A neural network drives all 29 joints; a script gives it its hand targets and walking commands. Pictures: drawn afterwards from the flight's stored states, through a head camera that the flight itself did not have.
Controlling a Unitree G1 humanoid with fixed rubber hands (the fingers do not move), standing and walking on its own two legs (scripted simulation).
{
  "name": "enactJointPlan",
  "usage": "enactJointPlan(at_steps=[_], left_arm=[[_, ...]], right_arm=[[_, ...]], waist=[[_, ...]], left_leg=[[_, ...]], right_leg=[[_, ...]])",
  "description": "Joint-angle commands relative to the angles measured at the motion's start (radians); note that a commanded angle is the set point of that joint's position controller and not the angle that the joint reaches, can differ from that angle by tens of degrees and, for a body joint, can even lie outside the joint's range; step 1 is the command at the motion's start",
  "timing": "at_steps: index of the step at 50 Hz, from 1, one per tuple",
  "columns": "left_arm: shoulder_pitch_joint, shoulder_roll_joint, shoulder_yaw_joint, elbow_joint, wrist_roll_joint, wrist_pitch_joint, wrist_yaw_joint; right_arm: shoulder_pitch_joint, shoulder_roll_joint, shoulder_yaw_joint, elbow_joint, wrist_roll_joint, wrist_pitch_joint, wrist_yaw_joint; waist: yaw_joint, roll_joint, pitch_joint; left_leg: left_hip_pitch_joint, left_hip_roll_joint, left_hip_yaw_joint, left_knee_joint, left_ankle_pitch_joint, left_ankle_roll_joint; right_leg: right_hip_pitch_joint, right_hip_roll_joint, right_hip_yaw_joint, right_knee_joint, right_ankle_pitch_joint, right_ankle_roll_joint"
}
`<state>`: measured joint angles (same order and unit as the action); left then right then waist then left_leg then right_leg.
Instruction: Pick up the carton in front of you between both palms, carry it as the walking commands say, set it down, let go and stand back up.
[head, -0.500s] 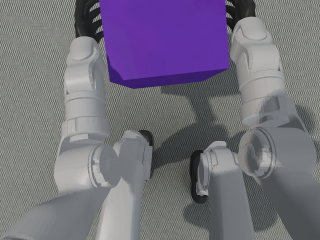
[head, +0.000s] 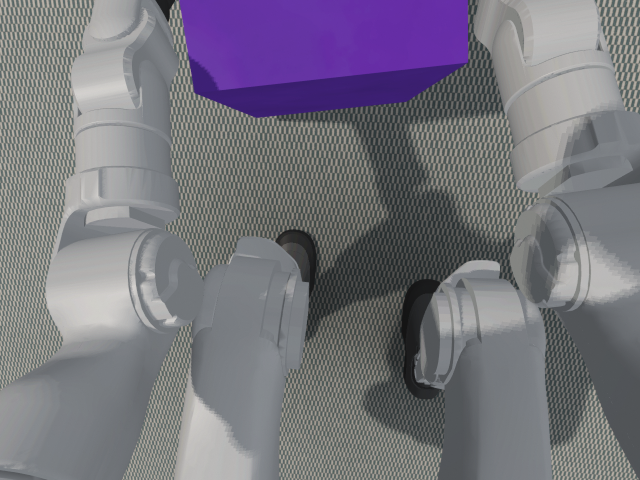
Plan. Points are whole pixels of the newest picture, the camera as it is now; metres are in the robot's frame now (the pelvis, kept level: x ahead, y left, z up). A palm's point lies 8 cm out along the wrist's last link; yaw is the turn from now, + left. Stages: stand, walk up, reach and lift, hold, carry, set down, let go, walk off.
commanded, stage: set down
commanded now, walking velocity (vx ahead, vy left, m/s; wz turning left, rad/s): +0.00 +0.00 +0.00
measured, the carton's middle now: out of the picture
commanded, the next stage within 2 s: none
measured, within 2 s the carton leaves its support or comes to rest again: rests again in 0.52 s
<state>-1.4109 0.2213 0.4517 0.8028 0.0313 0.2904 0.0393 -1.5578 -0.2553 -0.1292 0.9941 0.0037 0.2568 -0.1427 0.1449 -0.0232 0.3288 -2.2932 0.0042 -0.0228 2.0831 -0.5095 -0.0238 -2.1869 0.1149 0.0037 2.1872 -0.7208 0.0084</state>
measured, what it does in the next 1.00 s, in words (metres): stands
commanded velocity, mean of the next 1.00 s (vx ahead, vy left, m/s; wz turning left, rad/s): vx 0.00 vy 0.00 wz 0.00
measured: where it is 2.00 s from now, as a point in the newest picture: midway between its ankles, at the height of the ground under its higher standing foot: (355, 332)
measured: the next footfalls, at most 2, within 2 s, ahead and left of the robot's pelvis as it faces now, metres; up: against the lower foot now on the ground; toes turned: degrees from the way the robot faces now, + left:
none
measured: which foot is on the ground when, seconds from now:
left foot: down 0.00-1.00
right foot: down 0.00-1.00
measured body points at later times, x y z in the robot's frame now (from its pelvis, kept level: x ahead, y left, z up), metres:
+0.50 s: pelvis -0.01 +0.00 -0.02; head +0.37 +0.01 +0.21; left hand +0.52 +0.26 -0.19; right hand +0.58 -0.05 -0.20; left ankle +0.12 +0.13 -0.36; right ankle +0.07 -0.11 -0.36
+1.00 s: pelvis -0.01 -0.01 -0.02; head +0.37 +0.01 +0.20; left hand +0.52 +0.26 -0.20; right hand +0.58 -0.05 -0.21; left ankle +0.12 +0.13 -0.36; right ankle +0.07 -0.11 -0.36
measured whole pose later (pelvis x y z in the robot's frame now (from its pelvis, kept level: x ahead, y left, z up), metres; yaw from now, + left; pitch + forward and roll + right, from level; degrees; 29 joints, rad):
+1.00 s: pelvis -0.01 -0.01 -0.02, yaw +1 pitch +33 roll +3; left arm -1.51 0.32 0.54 1.06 0.06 0.16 -0.05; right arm -1.62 -0.26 -0.18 1.05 -0.12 0.19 -0.01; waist 0.13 0.01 0.52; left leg -2.23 0.01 0.00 2.16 -0.51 -0.04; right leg -2.14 0.13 0.02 2.29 -0.72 0.01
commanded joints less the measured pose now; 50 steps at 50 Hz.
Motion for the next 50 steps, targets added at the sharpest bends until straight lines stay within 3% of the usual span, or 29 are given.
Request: enactJointPlan(at_steps=[1, 7, 15, 31, 42, 46, 48, 50], left_arm=[[-0.544, -0.870, -0.392, -0.056, -0.114, -0.017, -0.281], [-0.531, -0.836, -0.330, -0.010, -0.081, -0.028, -0.283], [-0.545, -0.808, -0.290, 0.047, -0.077, -0.040, -0.298], [-0.480, -0.693, -0.231, 0.168, -0.052, -0.050, -0.307], [-0.413, -0.586, -0.145, 0.235, -0.001, -0.052, -0.282], [-0.376, -0.413, -0.079, 0.245, 0.015, -0.079, -0.239], [-0.295, -0.121, 0.019, 0.252, 0.036, -0.115, -0.163], [-0.273, 0.175, 0.049, 0.252, 0.017, -0.178, -0.062]], right_arm=[[-0.517, 0.931, 0.295, -0.148, 0.103, -0.049, 0.255], [-0.533, 0.899, 0.275, -0.121, 0.106, -0.060, 0.260], [-0.556, 0.837, 0.245, -0.094, 0.083, -0.065, 0.256], [-0.364, 0.716, 0.134, 0.041, -0.042, -0.036, 0.274], [-0.313, 0.604, 0.080, 0.061, -0.117, -0.019, 0.279], [-0.317, 0.434, 0.060, 0.044, -0.126, -0.034, 0.245], [-0.267, 0.128, -0.005, 0.038, -0.138, -0.055, 0.178], [-0.287, -0.164, -0.005, 0.000, -0.095, -0.090, 0.092]], waist=[[0.057, -0.114, -1.250], [0.078, -0.141, -1.132], [0.069, -0.166, -1.009], [-0.008, -0.127, -0.698], [-0.022, -0.125, -0.575], [0.001, -0.130, -0.603], [0.013, -0.132, -0.631], [0.027, -0.125, -0.719]], left_leg=[[0.832, -0.079, 0.080, -0.048, 0.562, 0.004], [0.717, -0.072, 0.085, -0.044, 0.464, 0.010], [0.619, -0.065, 0.080, -0.030, 0.367, 0.013], [0.514, -0.067, 0.052, -0.011, 0.225, 0.019], [0.487, -0.066, 0.054, -0.003, 0.144, 0.017], [0.524, -0.051, 0.071, 0.007, 0.151, 0.002], [0.563, -0.033, 0.074, 0.005, 0.181, -0.009], [0.607, -0.017, 0.070, 0.009, 0.245, -0.013]], right_leg=[[0.408, 0.057, -0.037, -0.195, 0.454, -0.006], [0.391, 0.054, -0.022, -0.189, 0.409, -0.009], [0.394, 0.040, -0.011, -0.184, 0.358, -0.015], [0.310, 0.021, -0.001, -0.170, 0.260, -0.029], [0.313, 0.011, 0.014, -0.167, 0.208, -0.028], [0.383, -0.007, 0.023, -0.167, 0.224, -0.009], [0.431, -0.026, 0.028, -0.171, 0.258, 0.010], [0.456, -0.037, 0.033, -0.170, 0.302, 0.024]])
